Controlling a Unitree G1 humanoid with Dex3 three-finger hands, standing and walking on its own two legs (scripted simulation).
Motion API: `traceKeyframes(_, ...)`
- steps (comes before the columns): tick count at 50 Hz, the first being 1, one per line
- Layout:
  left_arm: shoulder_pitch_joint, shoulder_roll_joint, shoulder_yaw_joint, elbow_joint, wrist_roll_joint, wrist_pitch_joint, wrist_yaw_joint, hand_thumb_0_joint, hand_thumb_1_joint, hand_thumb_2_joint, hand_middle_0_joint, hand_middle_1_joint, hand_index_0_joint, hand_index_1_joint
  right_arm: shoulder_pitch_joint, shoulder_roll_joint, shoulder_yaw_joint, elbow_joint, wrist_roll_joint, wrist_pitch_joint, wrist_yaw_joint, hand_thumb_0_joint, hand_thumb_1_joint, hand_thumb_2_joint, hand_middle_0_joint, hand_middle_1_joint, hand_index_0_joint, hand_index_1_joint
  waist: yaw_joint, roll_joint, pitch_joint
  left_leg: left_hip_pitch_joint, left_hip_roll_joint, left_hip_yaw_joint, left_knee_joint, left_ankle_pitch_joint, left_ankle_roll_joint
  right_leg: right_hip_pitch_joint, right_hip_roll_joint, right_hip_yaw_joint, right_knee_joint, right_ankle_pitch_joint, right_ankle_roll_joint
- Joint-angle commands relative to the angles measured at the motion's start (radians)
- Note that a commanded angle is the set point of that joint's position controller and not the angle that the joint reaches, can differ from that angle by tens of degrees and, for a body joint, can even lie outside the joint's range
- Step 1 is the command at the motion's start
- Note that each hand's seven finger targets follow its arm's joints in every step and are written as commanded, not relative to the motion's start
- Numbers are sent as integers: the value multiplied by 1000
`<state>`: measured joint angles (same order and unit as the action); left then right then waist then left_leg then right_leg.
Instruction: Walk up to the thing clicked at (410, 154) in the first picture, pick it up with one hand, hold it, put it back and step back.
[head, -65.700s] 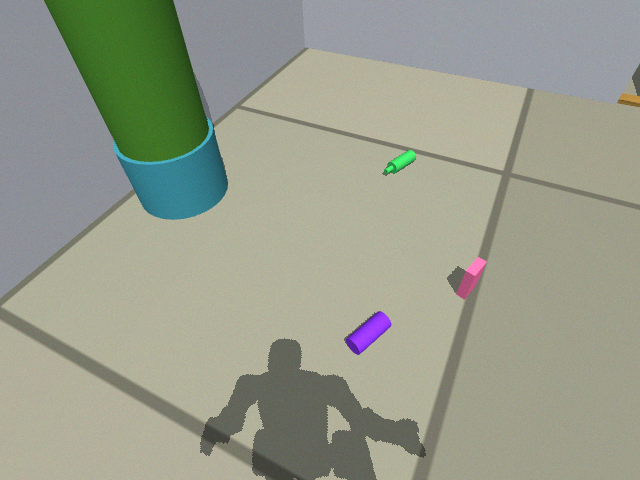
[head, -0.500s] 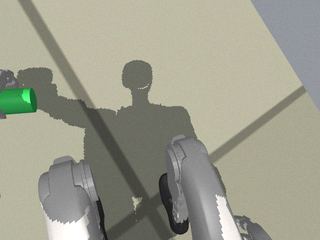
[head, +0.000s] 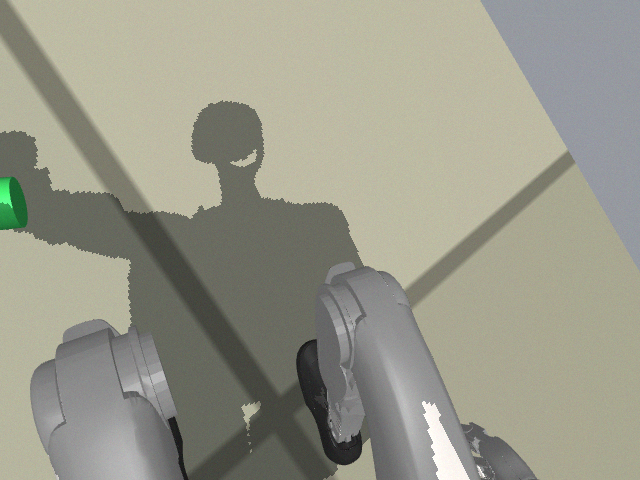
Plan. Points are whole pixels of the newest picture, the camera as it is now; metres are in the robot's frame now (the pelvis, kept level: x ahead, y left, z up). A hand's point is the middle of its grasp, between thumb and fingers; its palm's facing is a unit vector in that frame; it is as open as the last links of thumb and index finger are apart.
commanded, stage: rest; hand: left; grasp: from above
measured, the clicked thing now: out of the picture +0.45 +0.39 -0.24
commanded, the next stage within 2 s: open in 0.92 s
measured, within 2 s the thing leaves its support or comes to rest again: rests again in 0.50 s
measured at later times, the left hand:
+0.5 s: hand out of the picture +0.45 +0.35 -0.22, palm faces -0.47 -0.07 -0.88, open 8.9 cm
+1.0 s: hand out of the picture +0.45 +0.35 -0.23, palm faces -0.47 -0.08 -0.88, open 8.9 cm
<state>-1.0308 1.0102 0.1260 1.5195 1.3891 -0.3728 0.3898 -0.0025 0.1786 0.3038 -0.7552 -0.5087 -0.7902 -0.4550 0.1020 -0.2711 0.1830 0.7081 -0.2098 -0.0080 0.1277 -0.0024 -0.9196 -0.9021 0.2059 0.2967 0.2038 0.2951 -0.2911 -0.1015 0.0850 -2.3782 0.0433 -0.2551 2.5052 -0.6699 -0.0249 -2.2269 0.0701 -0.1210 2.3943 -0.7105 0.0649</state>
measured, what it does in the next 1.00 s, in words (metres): stands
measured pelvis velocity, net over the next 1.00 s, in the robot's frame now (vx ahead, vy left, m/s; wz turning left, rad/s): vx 0.00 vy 0.01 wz -0.05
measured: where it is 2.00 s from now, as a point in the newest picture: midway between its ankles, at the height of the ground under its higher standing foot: (256, 450)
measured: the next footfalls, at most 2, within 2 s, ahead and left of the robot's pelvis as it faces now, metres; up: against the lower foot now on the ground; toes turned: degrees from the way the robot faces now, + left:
none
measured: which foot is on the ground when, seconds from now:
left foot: down 0.00-1.00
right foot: down 0.00-1.00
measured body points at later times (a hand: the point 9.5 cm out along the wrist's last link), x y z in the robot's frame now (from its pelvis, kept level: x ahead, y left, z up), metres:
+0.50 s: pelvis +0.00 +0.00 -0.01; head +0.26 +0.13 +0.33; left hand +0.47 +0.35 -0.17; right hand +0.07 -0.26 -0.07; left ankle +0.07 +0.14 -0.27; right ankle +0.10 -0.13 -0.27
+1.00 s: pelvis +0.00 +0.01 -0.01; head +0.26 +0.14 +0.33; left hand +0.47 +0.35 -0.18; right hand +0.07 -0.25 -0.07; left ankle +0.07 +0.14 -0.27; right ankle +0.10 -0.12 -0.27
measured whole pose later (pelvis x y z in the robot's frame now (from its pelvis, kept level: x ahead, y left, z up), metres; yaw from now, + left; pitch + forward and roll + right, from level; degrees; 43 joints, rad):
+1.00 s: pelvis +0.00 +0.01 -0.01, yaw -3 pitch +26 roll -15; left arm -1.04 1.10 0.08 1.62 1.36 -0.35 0.48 -0.01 0.19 0.31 -0.77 -0.47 -0.80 -0.41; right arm 0.06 -0.29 0.31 0.65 -0.26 -0.08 0.13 0.00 -0.92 -0.90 0.21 0.30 0.20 0.30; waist -0.34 -0.16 0.15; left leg -2.36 0.05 -0.31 2.56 -0.69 -0.02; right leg -2.20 0.10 -0.16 2.40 -0.70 0.07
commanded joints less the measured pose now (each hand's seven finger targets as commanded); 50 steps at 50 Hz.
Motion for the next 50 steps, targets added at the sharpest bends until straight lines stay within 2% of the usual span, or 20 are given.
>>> traceKeyframes(1,-275,286,37,-122,-28,-4,55,0,755,579,-1004,-657,-1060,-598,192,-305,-71,-3,-7,-3,-12,0,-905,-896,200,300,200,300,-17,481,-680,599,10,131,-228,204,36,271,29,-114,-228,264,-88)
traceKeyframes(5,-270,316,48,-109,-23,-5,75,0,760,587,-1011,-653,-1065,-595,187,-312,-56,-9,-14,-9,-11,0,-905,-897,200,300,200,300,-23,476,-686,587,15,130,-207,235,40,307,34,-115,-221,306,-81)
traceKeyframes(7,-276,307,35,-97,-25,-8,80,0,758,551,-1010,-630,-1066,-570,182,-316,-52,-15,-15,-15,-12,0,-906,-897,200,300,200,300,-36,474,-655,570,15,129,-203,213,39,290,36,-115,-226,286,-85)
traceKeyframes(10,-271,328,39,-84,-18,-10,95,0,754,514,-1007,-602,-1064,-542,172,-320,-41,-18,-18,-19,-16,0,-903,-896,200,300,200,300,-30,474,-636,563,17,124,-206,177,35,282,38,-123,-225,251,-88)
traceKeyframes(12,-274,328,37,-80,-11,-7,105,0,771,529,-1016,-619,-1074,-558,168,-327,-40,-29,-24,-25,-16,0,-904,-897,200,300,200,300,-43,485,-647,582,19,118,-202,191,35,277,40,-128,-214,264,-88)
traceKeyframes(16,-270,342,34,-64,-10,1,123,0,786,570,-1039,-623,-1090,-569,153,-329,-23,-31,-32,-34,-18,0,-905,-898,200,300,200,300,-45,488,-638,562,22,114,-198,194,36,290,44,-133,-210,280,-84)
traceKeyframes(18,-273,317,12,-53,-14,9,125,0,790,550,-1043,-613,-1095,-558,157,-330,-23,-26,-32,-37,-18,0,-907,-898,200,300,200,300,-54,487,-602,553,21,114,-199,174,33,268,44,-135,-214,257,-88)
traceKeyframes(19,-267,331,27,-51,-21,12,129,0,800,526,-1039,-617,-1097,-555,145,-332,-21,-26,-32,-40,-19,0,-905,-897,200,300,200,300,-43,493,-602,554,24,112,-201,164,31,262,46,-139,-214,248,-88)
traceKeyframes(21,-275,323,7,-62,-16,18,129,0,776,539,-1037,-599,-1087,-545,152,-329,-18,-26,-35,-47,-16,0,-906,-898,200,300,200,300,-55,511,-622,584,27,107,-205,176,31,277,47,-139,-206,263,-85)
traceKeyframes(24,-263,330,12,-58,-24,31,132,0,766,551,-1047,-583,-1090,-537,156,-331,-12,-24,-38,-54,-14,0,-910,-901,200,300,200,300,-55,504,-623,576,26,111,-194,217,34,306,47,-135,-206,305,-81)
traceKeyframes(26,-266,348,23,-64,-34,32,130,0,767,549,-1043,-590,-1088,-543,134,-341,-12,-46,-36,-59,-15,0,-910,-901,200,300,200,300,-58,493,-622,566,31,106,-183,218,34,301,50,-138,-210,307,-82)
traceKeyframes(27,-265,331,14,-54,-37,33,128,0,768,539,-1039,-585,-1086,-537,147,-344,-9,-31,-39,-57,-16,0,-909,-900,200,300,200,300,-62,492,-608,558,27,107,-183,206,32,297,48,-143,-213,289,-85)
traceKeyframes(31,-253,348,19,-59,-31,35,125,0,763,543,-1038,-595,-1084,-547,140,-340,-5,-53,-44,-64,-12,0,-910,-901,200,300,200,300,-63,511,-609,575,31,100,-195,204,30,306,49,-146,-201,292,-83)
traceKeyframes(32,-261,330,1,-63,-32,34,121,0,758,553,-1043,-587,-1085,-543,142,-341,-3,-44,-45,-63,-11,0,-912,-902,200,300,200,300,-67,513,-601,575,29,100,-197,198,29,298,50,-147,-204,285,-85)
traceKeyframes(35,-252,338,13,-67,-48,29,125,0,759,547,-1040,-580,-1082,-535,136,-347,5,-43,-45,-61,-11,0,-910,-902,200,300,200,300,-67,514,-615,583,32,92,-193,219,29,314,51,-155,-205,302,-81)
traceKeyframes(37,-250,324,-12,-56,-39,29,122,0,729,545,-1020,-584,-1062,-540,132,-341,10,-38,-45,-63,-9,0,-913,-903,200,301,200,301,-69,532,-593,587,33,90,-203,215,26,300,51,-155,-200,297,-83)
traceKeyframes(38,-249,322,-9,-44,-37,29,122,0,725,554,-1017,-578,-1056,-537,135,-354,7,-48,-44,-62,-9,0,-910,-901,200,300,200,300,-82,511,-582,583,32,83,-195,224,24,279,50,-164,-192,297,-88)
traceKeyframes(39,-241,344,5,-52,-39,26,123,0,720,560,-1018,-576,-1055,-537,127,-356,6,-57,-41,-65,-10,0,-911,-902,200,300,200,300,-76,508,-590,589,34,83,-191,235,26,288,52,-161,-197,308,-85)
traceKeyframes(42,-241,318,-21,-28,-39,19,127,0,719,561,-1021,-578,-1057,-540,121,-342,18,-52,-42,-62,-9,0,-912,-902,200,300,200,300,-73,499,-566,555,35,86,-200,184,29,292,54,-157,-206,279,-82)
traceKeyframes(50,-238,331,-33,-1,-36,20,139,0,678,592,-993,-599,-1025,-565,116,-353,35,-61,-44,-69,-10,0,-913,-904,200,300,200,300,-87,475,-556,533,36,81,-197,174,33,312,57,-160,-209,282,-78)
